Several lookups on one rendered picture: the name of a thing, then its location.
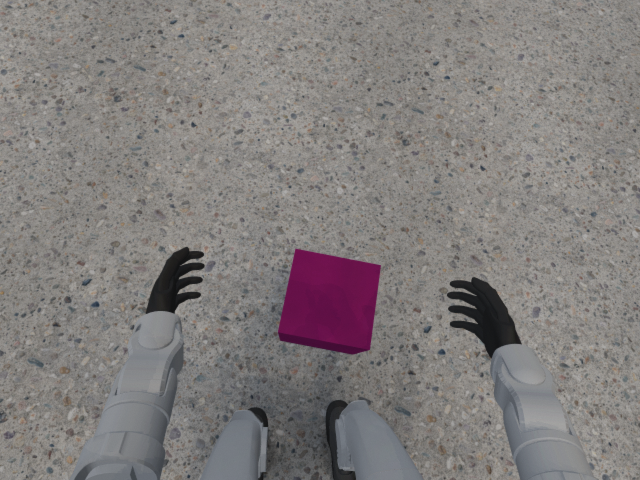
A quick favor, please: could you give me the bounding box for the right robot forearm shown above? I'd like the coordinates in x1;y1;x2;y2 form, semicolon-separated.
490;344;598;480

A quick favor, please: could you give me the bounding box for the robot left foot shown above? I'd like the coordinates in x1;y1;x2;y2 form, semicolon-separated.
248;407;268;480

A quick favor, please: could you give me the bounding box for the robot right thigh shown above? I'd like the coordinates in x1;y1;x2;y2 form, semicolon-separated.
335;409;424;480

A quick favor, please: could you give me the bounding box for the left robot forearm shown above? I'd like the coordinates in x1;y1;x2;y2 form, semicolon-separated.
70;311;184;480

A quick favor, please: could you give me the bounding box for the carton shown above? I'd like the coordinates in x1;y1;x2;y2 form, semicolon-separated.
278;249;381;355

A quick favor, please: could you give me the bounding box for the right robot hand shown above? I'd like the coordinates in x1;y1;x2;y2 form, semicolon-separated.
447;277;522;359

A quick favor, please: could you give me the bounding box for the left robot hand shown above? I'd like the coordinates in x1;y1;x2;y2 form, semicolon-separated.
146;247;205;314

